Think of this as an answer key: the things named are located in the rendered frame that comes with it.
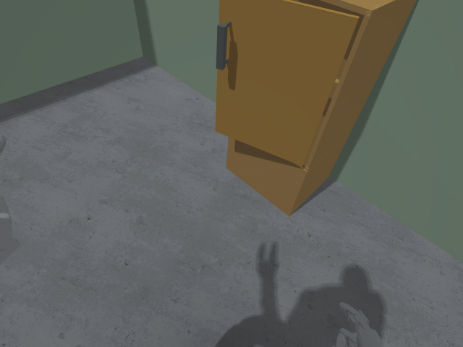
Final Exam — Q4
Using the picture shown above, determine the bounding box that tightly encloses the cupboard door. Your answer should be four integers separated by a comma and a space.
216, 0, 359, 166

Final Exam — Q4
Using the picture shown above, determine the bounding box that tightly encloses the right robot hand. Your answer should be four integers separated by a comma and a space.
332, 302, 383, 347

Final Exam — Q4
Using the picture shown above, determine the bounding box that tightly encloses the left robot hand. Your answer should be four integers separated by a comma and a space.
0, 134, 21, 264

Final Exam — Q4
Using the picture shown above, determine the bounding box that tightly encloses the handle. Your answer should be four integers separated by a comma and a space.
216, 21, 232, 70

